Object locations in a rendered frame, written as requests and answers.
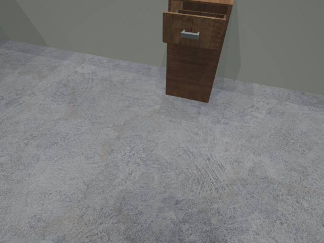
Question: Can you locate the handle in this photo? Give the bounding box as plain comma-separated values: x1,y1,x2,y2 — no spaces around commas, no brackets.
181,30,199,39

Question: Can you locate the robot left hand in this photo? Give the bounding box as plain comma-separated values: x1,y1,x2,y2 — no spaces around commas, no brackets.
41,233,66,243

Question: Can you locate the cabinet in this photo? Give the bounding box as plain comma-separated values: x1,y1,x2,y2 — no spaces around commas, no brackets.
166,0,234,103

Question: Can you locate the drawer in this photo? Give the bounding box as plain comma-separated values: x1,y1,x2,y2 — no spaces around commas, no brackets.
163,9,226,51

